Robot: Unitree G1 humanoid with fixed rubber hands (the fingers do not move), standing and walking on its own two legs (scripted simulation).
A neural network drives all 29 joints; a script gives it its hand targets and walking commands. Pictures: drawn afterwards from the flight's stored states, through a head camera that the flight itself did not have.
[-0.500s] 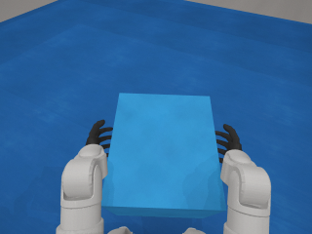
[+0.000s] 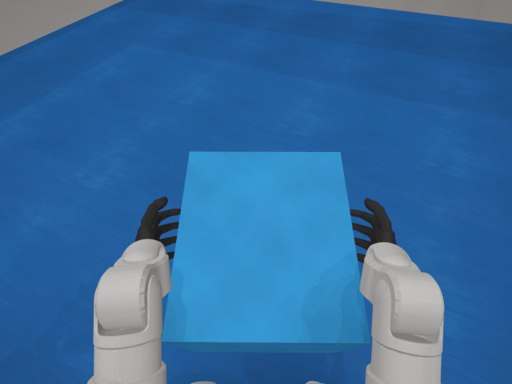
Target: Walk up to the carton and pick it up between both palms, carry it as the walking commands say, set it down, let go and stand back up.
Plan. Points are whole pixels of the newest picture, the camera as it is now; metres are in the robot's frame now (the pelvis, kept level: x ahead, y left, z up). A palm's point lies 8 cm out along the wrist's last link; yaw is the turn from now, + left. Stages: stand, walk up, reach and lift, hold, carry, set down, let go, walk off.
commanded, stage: carry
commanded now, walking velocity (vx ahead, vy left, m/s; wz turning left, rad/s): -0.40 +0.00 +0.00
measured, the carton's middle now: (264, 256) +0.30 -0.01 +0.03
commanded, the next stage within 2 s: none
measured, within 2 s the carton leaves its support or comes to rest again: neither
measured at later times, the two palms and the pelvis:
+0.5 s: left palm out of the picture +0.02 +0.16 +0.11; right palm out of the picture +0.03 -0.15 +0.10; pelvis -0.24 +0.01 -0.01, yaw -1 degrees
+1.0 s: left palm out of the picture -0.28 +0.21 +0.09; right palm out of the picture -0.26 -0.10 +0.10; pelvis -0.52 +0.03 +0.01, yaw +1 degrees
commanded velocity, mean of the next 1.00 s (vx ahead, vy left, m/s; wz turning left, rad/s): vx -0.40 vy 0.00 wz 0.00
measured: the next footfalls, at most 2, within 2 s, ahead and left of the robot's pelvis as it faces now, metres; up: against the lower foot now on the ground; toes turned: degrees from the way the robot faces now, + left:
left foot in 0.12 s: -0.08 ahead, +0.14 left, +0.00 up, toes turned +6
right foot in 0.50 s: -0.23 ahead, -0.12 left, +0.00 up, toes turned -6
